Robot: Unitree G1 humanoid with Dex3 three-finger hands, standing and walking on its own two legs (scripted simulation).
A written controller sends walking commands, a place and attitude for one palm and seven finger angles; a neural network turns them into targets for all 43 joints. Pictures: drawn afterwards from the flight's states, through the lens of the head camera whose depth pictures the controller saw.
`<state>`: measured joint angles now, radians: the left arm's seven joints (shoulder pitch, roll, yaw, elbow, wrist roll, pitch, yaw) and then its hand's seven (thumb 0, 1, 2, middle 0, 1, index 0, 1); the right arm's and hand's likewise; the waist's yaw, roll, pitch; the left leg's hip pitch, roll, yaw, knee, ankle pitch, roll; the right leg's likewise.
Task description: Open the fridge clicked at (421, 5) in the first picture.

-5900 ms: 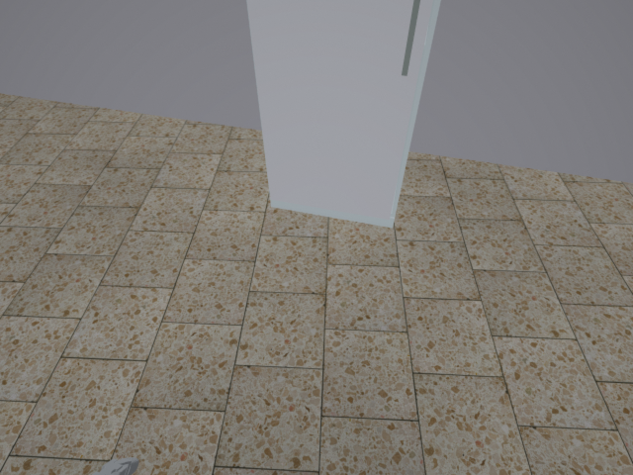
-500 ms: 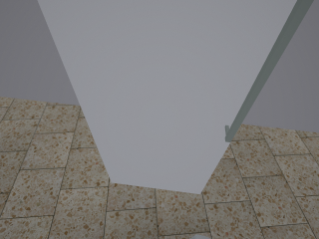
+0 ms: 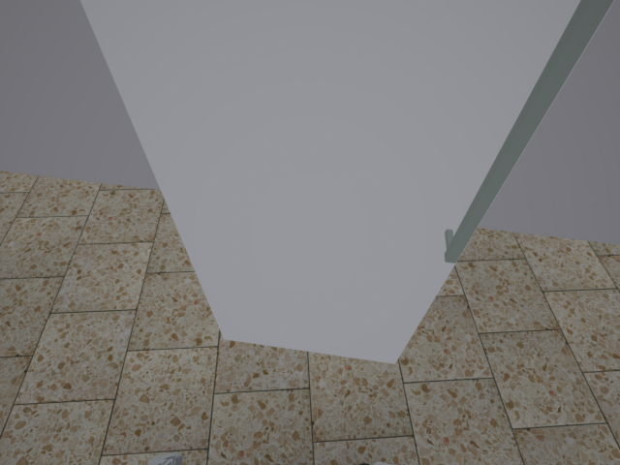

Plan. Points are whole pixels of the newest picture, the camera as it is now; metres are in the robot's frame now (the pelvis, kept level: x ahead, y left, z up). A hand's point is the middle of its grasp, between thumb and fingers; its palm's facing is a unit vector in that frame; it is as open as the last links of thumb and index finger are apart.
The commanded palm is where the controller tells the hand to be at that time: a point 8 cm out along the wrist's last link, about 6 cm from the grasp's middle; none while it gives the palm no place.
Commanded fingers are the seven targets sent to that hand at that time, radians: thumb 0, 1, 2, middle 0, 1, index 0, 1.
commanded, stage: come to a stop and stand still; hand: right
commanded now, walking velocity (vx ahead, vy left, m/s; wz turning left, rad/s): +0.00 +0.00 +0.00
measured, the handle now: (515, 125) +0.45 -0.20 +0.22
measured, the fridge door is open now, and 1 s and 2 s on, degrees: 0 0 0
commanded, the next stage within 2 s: look again from close up in 0.90 s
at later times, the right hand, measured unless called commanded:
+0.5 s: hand out of the picture -0.04 -0.14 -0.17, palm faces +0.07 +0.98 -0.17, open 7.3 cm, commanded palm none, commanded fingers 0.00 -0.90 -0.90 0.20 0.30 0.20 0.30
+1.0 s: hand out of the picture -0.07 -0.15 -0.17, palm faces +0.03 +0.98 -0.18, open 7.4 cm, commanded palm none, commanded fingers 0.00 -0.90 -0.90 0.20 0.30 0.20 0.30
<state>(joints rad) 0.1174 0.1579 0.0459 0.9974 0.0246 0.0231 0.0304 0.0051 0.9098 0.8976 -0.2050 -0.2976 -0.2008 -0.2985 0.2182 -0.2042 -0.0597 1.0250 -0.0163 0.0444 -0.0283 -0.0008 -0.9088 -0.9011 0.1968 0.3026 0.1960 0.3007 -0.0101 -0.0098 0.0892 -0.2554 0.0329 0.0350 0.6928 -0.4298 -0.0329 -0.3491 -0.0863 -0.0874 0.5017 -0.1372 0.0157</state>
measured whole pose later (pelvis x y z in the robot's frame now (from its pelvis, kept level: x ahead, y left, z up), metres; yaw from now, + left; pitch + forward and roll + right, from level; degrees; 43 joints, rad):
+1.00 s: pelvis -0.05 +0.01 +0.01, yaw -1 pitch -1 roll +1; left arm 0.30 0.14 0.00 1.09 0.01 -0.02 0.02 0.01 0.91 0.90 -0.20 -0.30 -0.20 -0.30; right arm 0.31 -0.12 0.01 1.14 -0.02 -0.03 -0.04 0.00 -0.91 -0.90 0.20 0.30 0.20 0.30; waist 0.01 -0.01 0.04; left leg -0.23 0.01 0.06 0.47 -0.22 0.01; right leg -0.22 -0.03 -0.05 0.50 -0.26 -0.01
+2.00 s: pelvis -0.07 +0.00 +0.01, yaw -1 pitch -2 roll +0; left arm 0.30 0.13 -0.01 1.11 0.01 -0.01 0.02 0.01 0.91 0.90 -0.20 -0.30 -0.20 -0.30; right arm 0.34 -0.14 0.01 1.09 -0.02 -0.01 -0.04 0.00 -0.91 -0.90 0.20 0.30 0.20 0.30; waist -0.01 0.02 0.03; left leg -0.21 0.04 0.05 0.43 -0.18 -0.01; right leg -0.20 0.00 -0.06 0.45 -0.21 -0.03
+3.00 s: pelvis -0.06 +0.01 +0.01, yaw -1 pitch -1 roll +0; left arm 0.31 0.11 -0.01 1.12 0.01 -0.02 0.03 0.01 0.91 0.90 -0.20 -0.30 -0.20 -0.30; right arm 0.33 -0.12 -0.01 1.09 -0.02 -0.02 -0.04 0.00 -0.91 -0.90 0.20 0.30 0.20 0.30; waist -0.01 0.02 0.03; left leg -0.22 0.03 0.05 0.44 -0.19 0.00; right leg -0.20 -0.01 -0.06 0.45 -0.22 -0.02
